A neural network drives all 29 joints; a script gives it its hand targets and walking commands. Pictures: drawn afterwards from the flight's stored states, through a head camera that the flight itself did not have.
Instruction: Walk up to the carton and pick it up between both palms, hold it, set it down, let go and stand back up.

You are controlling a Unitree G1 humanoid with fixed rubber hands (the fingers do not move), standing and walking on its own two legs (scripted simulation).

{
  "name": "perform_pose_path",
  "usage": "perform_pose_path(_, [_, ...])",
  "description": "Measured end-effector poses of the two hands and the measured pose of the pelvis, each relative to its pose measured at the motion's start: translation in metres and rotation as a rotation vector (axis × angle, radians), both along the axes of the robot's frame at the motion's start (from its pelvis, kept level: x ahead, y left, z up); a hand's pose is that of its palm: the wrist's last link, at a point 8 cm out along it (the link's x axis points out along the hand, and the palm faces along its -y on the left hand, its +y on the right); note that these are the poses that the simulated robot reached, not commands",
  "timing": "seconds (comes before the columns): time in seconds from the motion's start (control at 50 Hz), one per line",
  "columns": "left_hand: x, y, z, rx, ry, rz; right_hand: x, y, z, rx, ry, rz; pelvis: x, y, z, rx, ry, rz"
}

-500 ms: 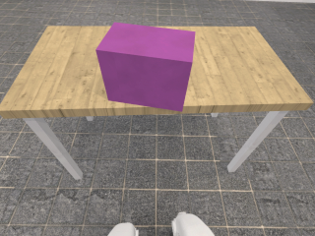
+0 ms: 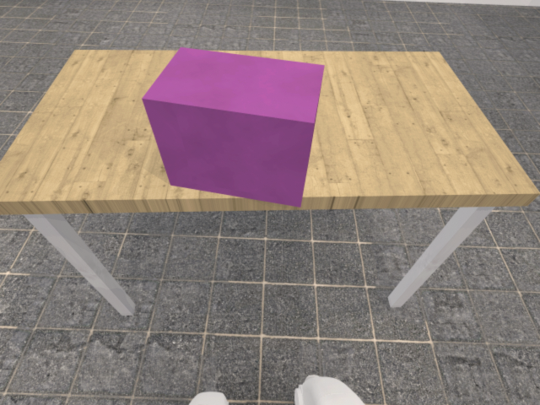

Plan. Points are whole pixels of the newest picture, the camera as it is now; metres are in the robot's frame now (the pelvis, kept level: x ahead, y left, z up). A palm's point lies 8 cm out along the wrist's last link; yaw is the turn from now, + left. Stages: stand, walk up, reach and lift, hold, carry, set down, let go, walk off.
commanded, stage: walk up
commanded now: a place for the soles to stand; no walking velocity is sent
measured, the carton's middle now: (242, 129) +0.55 +0.05 +0.08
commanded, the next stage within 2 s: none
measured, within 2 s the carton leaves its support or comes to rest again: neither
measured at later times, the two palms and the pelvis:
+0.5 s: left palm (48, 404) +0.15 +0.35 -0.12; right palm (433, 364) +0.18 -0.25 -0.09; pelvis +0.11 +0.04 +0.00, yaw +0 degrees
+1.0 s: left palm (56, 386) +0.18 +0.34 -0.11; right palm (440, 398) +0.14 -0.25 -0.11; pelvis +0.10 +0.04 +0.00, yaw -2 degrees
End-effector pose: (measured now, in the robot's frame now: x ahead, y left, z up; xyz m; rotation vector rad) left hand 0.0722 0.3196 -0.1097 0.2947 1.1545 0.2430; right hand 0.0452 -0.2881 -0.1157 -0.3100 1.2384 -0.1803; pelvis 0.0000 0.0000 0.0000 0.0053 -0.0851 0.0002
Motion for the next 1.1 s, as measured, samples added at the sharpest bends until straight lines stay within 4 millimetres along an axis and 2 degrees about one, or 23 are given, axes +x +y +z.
perform_pose_path(0.08, [0.004,-0.012,0.007,0.008,-0.012,0.02,0.032,-0.013,0.002,-0.004,-0.021,0.03,0.02,-0.012,0.003,0.009,-0.015,0.015])
perform_pose_path(0.2, [0.015,-0.014,0.017,0.026,0.021,0.034,0.072,-0.015,0.009,-0.002,-0.057,0.055,0.049,-0.012,0.011,0.007,-0.021,0.022])
perform_pose_path(0.32, [0.035,-0.003,0.01,0.017,0.022,0.034,0.106,0.0,0.012,-0.014,-0.089,0.065,0.075,0.002,0.008,-0.012,-0.038,0.026])
perform_pose_path(0.44, [0.062,0.023,-0.007,-0.015,0.029,0.024,0.138,0.029,0.016,-0.039,-0.131,0.083,0.1,0.032,0.001,-0.043,-0.024,0.021])
perform_pose_path(0.58, [0.107,0.034,-0.009,-0.041,0.007,-0.035,0.136,0.042,0.03,-0.09,-0.106,0.033,0.116,0.052,0.008,-0.047,0.001,-0.011])
perform_pose_path(0.66, [0.118,0.032,-0.011,-0.048,-0.001,-0.053,0.135,0.041,0.032,-0.103,-0.101,0.02,0.119,0.054,0.007,-0.042,0.007,-0.023])
perform_pose_path(0.82, [0.12,0.021,-0.005,-0.01,0.014,-0.09,0.114,0.03,0.015,-0.068,-0.075,-0.029,0.112,0.042,0.003,-0.007,0.001,-0.052])
perform_pose_path(0.98, [0.105,0.017,0.004,0.008,0.004,-0.102,0.096,0.035,0.003,-0.018,-0.058,-0.028,0.097,0.04,0.003,-0.013,-0.021,-0.041])
perform_pose_path(1.1, [0.088,0.015,0.003,0.012,0.024,-0.056,0.088,0.026,0.002,-0.016,-0.055,-0.026,0.09,0.032,0.003,-0.01,-0.032,-0.035])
